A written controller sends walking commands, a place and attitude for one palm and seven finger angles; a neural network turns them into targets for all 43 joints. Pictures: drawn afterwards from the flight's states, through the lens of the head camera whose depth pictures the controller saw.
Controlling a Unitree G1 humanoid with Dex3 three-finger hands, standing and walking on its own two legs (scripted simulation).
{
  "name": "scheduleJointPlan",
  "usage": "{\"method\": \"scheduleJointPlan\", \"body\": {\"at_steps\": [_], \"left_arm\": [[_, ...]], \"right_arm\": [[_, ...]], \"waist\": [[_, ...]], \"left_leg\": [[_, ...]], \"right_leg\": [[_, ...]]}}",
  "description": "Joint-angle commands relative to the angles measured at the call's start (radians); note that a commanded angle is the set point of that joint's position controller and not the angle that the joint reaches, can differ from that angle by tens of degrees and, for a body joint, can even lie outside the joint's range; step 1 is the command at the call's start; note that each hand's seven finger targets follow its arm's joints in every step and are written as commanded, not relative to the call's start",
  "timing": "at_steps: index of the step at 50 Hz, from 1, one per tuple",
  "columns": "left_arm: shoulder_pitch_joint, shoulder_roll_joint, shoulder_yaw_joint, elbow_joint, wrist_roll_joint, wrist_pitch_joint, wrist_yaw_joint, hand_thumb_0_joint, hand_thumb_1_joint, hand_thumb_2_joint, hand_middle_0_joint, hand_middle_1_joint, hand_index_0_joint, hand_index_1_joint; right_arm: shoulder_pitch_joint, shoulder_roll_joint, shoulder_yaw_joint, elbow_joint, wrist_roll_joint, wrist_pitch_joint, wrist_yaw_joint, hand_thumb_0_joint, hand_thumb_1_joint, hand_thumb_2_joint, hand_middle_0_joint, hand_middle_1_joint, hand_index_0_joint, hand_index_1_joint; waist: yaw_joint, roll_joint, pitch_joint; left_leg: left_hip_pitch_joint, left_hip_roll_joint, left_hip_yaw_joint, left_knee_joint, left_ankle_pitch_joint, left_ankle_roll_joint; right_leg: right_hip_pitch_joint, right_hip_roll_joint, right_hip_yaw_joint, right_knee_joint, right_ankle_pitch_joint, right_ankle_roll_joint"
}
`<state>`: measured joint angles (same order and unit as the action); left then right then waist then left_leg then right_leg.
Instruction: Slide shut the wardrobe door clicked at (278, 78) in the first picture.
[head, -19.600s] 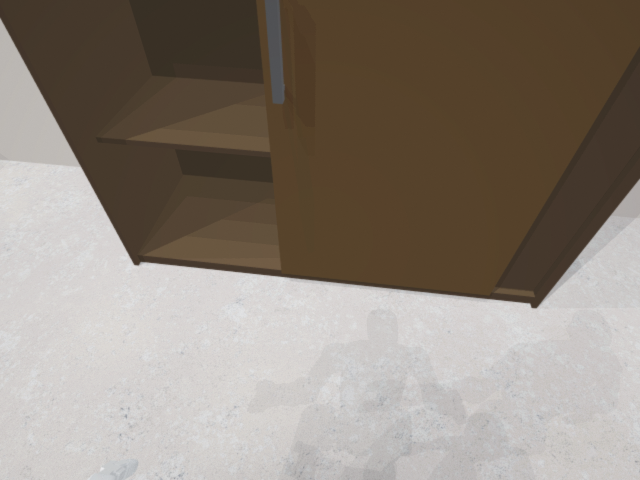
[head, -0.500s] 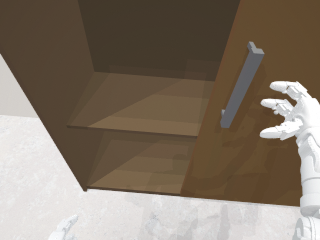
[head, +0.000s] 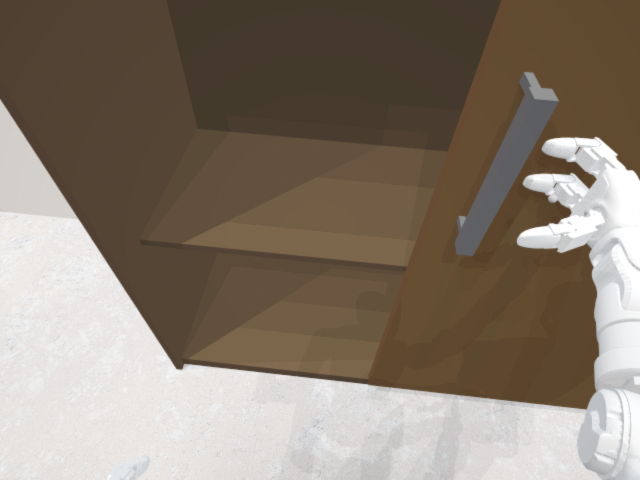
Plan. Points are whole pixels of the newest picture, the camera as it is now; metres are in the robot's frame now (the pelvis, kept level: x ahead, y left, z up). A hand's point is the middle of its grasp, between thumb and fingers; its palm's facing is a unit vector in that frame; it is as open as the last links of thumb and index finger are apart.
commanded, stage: move the hooked fingers beside the handle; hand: right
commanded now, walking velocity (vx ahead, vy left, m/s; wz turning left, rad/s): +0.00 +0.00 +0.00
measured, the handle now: (492, 175) +0.47 -0.16 +0.16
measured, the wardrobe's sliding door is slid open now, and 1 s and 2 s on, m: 0.59 0.59 0.59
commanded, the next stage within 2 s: none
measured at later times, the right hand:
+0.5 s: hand (553, 198) +0.43 -0.22 +0.16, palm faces +0.01 +1.00 -0.01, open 13.5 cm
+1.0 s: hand (557, 198) +0.44 -0.22 +0.16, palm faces -0.02 +1.00 -0.02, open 13.3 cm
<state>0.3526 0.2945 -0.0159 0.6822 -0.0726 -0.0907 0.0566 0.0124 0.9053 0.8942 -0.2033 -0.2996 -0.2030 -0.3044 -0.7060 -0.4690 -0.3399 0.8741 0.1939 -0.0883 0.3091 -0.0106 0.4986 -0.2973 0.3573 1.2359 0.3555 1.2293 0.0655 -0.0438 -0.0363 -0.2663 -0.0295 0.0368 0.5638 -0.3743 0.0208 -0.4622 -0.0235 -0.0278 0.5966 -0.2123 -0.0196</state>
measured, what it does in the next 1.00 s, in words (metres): stands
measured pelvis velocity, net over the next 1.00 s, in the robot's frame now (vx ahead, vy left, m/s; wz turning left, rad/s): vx -0.04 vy -0.01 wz -0.02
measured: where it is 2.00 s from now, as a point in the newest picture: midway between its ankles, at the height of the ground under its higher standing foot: outside the picture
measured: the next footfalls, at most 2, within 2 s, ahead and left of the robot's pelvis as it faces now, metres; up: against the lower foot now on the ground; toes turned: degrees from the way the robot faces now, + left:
none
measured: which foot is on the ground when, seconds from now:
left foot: down 0.00-1.00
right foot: down 0.00-1.00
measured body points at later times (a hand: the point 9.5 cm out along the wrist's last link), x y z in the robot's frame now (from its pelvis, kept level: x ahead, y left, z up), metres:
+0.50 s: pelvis -0.01 -0.01 +0.00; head +0.02 -0.01 +0.45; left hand +0.07 +0.26 -0.11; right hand +0.43 -0.27 +0.17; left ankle -0.05 +0.11 -0.73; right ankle +0.06 -0.11 -0.73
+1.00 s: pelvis -0.04 -0.01 -0.01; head +0.01 -0.02 +0.43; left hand +0.01 +0.27 -0.12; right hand +0.43 -0.28 +0.17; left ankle -0.05 +0.11 -0.73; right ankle +0.06 -0.11 -0.73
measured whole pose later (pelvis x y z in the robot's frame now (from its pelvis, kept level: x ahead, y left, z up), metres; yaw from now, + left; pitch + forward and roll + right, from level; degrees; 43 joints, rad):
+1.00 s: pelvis -0.04 -0.01 -0.01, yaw -1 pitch +7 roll +3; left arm 0.38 0.31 -0.03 0.70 -0.07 -0.10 0.06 0.01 0.91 0.89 -0.20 -0.30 -0.20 -0.30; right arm -0.96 -0.54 -0.28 1.14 0.17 -0.16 0.33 -0.01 0.50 -0.30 0.45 1.22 0.43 1.22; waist 0.09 -0.04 -0.03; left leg -0.44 -0.03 0.07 0.68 -0.38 0.01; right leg -0.64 -0.02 0.01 0.70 -0.19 -0.03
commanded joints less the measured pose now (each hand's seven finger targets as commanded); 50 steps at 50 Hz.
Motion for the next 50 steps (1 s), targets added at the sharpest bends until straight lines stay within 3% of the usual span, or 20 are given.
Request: {"method": "scheduleJointPlan", "body": {"at_steps": [1,2,4,9,10,14,16,17,18,19,21,22,27,31,33,39,45,47,50], "left_arm": [[-0.009,0.149,0.058,-0.124,-0.003,-0.044,0.006,0.000,0.900,0.900,-0.200,-0.300,-0.200,-0.300],[-0.004,0.152,0.057,-0.116,-0.002,-0.040,0.008,0.000,0.900,0.900,-0.200,-0.300,-0.200,-0.300],[-0.002,0.152,0.058,-0.114,-0.003,-0.040,0.008,0.000,0.900,0.900,-0.200,-0.300,-0.200,-0.300],[-0.006,0.152,0.054,-0.113,-0.005,-0.039,0.011,0.000,0.900,0.900,-0.200,-0.300,-0.200,-0.300],[-0.003,0.151,0.053,-0.110,-0.003,-0.038,0.013,0.000,0.900,0.900,-0.200,-0.300,-0.200,-0.300],[0.000,0.154,0.054,-0.110,-0.002,-0.041,0.009,0.000,0.900,0.900,-0.200,-0.300,-0.200,-0.300],[0.004,0.158,0.054,-0.110,-0.001,-0.039,0.010,0.000,0.900,0.900,-0.200,-0.300,-0.200,-0.300],[0.004,0.158,0.050,-0.106,-0.002,-0.036,0.012,0.000,0.900,0.900,-0.200,-0.300,-0.200,-0.300],[0.008,0.157,0.050,-0.104,-0.003,-0.033,0.013,0.000,0.900,0.900,-0.200,-0.300,-0.200,-0.300],[0.003,0.155,0.049,-0.106,-0.003,-0.036,0.014,0.000,0.900,0.900,-0.200,-0.300,-0.200,-0.300],[0.009,0.156,0.051,-0.107,-0.003,-0.038,0.011,0.000,0.900,0.900,-0.200,-0.300,-0.200,-0.300],[0.009,0.155,0.048,-0.108,-0.001,-0.038,0.010,0.000,0.900,0.900,-0.200,-0.300,-0.200,-0.300],[0.029,0.165,0.048,-0.097,0.000,-0.033,0.014,0.000,0.900,0.900,-0.200,-0.300,-0.200,-0.300],[0.038,0.167,0.047,-0.091,-0.001,-0.032,0.015,0.000,0.900,0.900,-0.200,-0.300,-0.200,-0.300],[0.044,0.164,0.049,-0.094,0.001,-0.035,0.012,0.000,0.900,0.900,-0.200,-0.300,-0.200,-0.300],[0.064,0.177,0.045,-0.077,0.001,-0.036,0.015,0.000,0.900,0.900,-0.200,-0.300,-0.200,-0.300],[0.085,0.185,0.044,-0.066,0.002,-0.038,0.016,0.000,0.900,0.900,-0.200,-0.300,-0.200,-0.300],[0.091,0.186,0.043,-0.067,0.003,-0.043,0.014,0.000,0.900,0.900,-0.200,-0.300,-0.200,-0.300],[0.100,0.183,0.043,-0.063,0.004,-0.047,0.015,0.000,0.900,0.900,-0.200,-0.300,-0.200,-0.300]], "right_arm": [[-0.434,-0.237,-0.020,-0.250,0.014,-0.068,-0.005,0.000,0.500,-0.300,0.300,1.200,0.300,1.200],[-0.452,-0.259,-0.034,-0.233,0.014,-0.065,-0.011,0.000,0.500,-0.300,0.300,1.200,0.300,1.200],[-0.464,-0.240,-0.024,-0.229,0.021,-0.060,-0.012,0.000,0.500,-0.300,0.300,1.200,0.300,1.200],[-0.495,-0.239,-0.013,-0.202,0.016,-0.056,-0.021,0.000,0.500,-0.300,0.300,1.200,0.300,1.200],[-0.505,-0.226,-0.002,-0.202,0.016,-0.059,-0.027,0.000,0.500,-0.300,0.300,1.200,0.300,1.200],[-0.513,-0.225,-0.001,-0.173,0.009,-0.061,-0.031,0.000,0.500,-0.300,0.300,1.200,0.300,1.200],[-0.480,-0.252,-0.031,-0.142,0.008,-0.061,-0.032,0.000,0.500,-0.300,0.300,1.200,0.300,1.200],[-0.519,-0.257,-0.021,-0.132,0.010,-0.062,-0.030,0.000,0.500,-0.300,0.300,1.200,0.300,1.200],[-0.521,-0.260,-0.024,-0.100,0.008,-0.061,-0.028,0.000,0.500,-0.300,0.300,1.200,0.300,1.200],[-0.569,-0.239,0.003,-0.115,0.006,-0.068,-0.024,0.000,0.500,-0.300,0.300,1.200,0.300,1.200],[-0.545,-0.241,-0.004,-0.102,-0.001,-0.076,-0.028,0.000,0.500,-0.300,0.300,1.200,0.300,1.200],[-0.560,-0.219,0.016,-0.106,0.001,-0.077,-0.028,0.000,0.500,-0.300,0.300,1.200,0.300,1.200],[-0.555,-0.263,-0.017,-0.012,0.002,-0.075,-0.026,0.000,0.500,-0.300,0.300,1.200,0.300,1.200],[-0.612,-0.263,0.003,-0.002,-0.008,-0.085,-0.019,0.000,0.500,-0.300,0.300,1.200,0.300,1.200],[-0.611,-0.232,0.021,0.001,-0.006,-0.084,-0.019,0.000,0.500,-0.300,0.300,1.200,0.300,1.200],[-0.649,-0.253,0.024,0.089,-0.011,-0.082,-0.024,0.000,0.500,-0.300,0.300,1.200,0.300,1.200],[-0.687,-0.271,0.030,0.141,-0.018,-0.079,-0.018,0.000,0.500,-0.300,0.300,1.200,0.300,1.200],[-0.706,-0.278,0.031,0.143,-0.024,-0.079,-0.015,0.000,0.500,-0.300,0.300,1.200,0.300,1.200],[-0.717,-0.238,0.056,0.159,-0.016,-0.076,-0.014,0.000,0.500,-0.300,0.300,1.200,0.300,1.200]], "waist": [[0.010,-0.037,-0.321],[0.016,-0.021,-0.301],[0.018,-0.003,-0.298],[0.028,-0.014,-0.261],[0.029,0.011,-0.266],[0.028,-0.020,-0.278],[0.020,0.012,-0.296],[0.034,0.018,-0.274],[0.032,0.028,-0.253],[0.045,0.007,-0.244],[0.036,0.004,-0.260],[0.040,-0.028,-0.262],[0.045,0.047,-0.231],[0.057,0.019,-0.227],[0.058,-0.013,-0.239],[0.077,0.047,-0.186],[0.087,0.048,-0.191],[0.090,0.018,-0.207],[0.100,0.045,-0.195]], "left_leg": [[-0.157,-0.001,-0.011,-0.088,0.367,-0.003],[-0.164,-0.001,-0.010,-0.092,0.350,-0.004],[-0.165,-0.001,-0.007,-0.092,0.340,-0.004],[-0.195,0.000,-0.006,-0.096,0.284,-0.004],[-0.181,0.002,-0.006,-0.097,0.286,-0.002],[-0.210,0.002,-0.007,-0.092,0.259,-0.003],[-0.187,0.001,-0.011,-0.089,0.278,-0.004],[-0.195,0.003,-0.012,-0.090,0.272,-0.007],[-0.201,0.003,-0.011,-0.093,0.247,-0.006],[-0.223,0.004,-0.009,-0.091,0.229,-0.007],[-0.225,0.001,-0.008,-0.087,0.224,-0.004],[-0.239,0.003,-0.008,-0.087,0.215,-0.004],[-0.244,0.002,-0.012,-0.088,0.175,-0.009],[-0.273,0.002,-0.013,-0.085,0.139,-0.009],[-0.300,0.001,-0.007,-0.080,0.118,-0.006],[-0.332,0.001,-0.011,-0.077,0.038,-0.012],[-0.351,0.007,-0.018,-0.065,-0.004,-0.014],[-0.371,0.004,-0.016,-0.053,-0.007,-0.015],[-0.388,0.004,-0.015,-0.053,-0.025,-0.016]], "right_leg": [[0.419,0.016,0.055,-0.010,0.212,-0.039],[0.401,0.015,0.059,-0.013,0.194,-0.040],[0.396,0.015,0.061,-0.016,0.181,-0.038],[0.379,0.013,0.064,-0.024,0.134,-0.038],[0.371,0.013,0.063,-0.020,0.138,-0.042],[0.385,0.012,0.070,-0.021,0.120,-0.036],[0.368,0.014,0.065,-0.014,0.129,-0.040],[0.352,0.013,0.063,-0.014,0.113,-0.040],[0.330,0.013,0.063,-0.017,0.088,-0.039],[0.338,0.012,0.066,-0.019,0.074,-0.038],[0.350,0.010,0.069,-0.016,0.082,-0.038],[0.358,0.012,0.071,-0.015,0.076,-0.036],[0.288,0.009,0.068,-0.013,0.025,-0.040],[0.282,0.007,0.073,-0.010,-0.004,-0.039],[0.306,0.005,0.084,-0.013,-0.015,-0.034],[0.216,0.003,0.085,-0.015,-0.120,-0.036],[0.164,0.003,0.083,0.005,-0.166,-0.039],[0.170,0.002,0.087,0.009,-0.167,-0.036],[0.153,-0.001,0.091,0.014,-0.191,-0.038]]}}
